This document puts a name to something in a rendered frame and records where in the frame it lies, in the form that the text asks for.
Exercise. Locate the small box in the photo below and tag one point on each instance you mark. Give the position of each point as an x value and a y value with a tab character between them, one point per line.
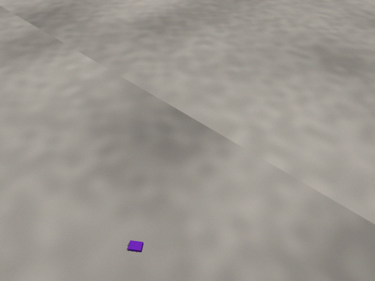
135	246

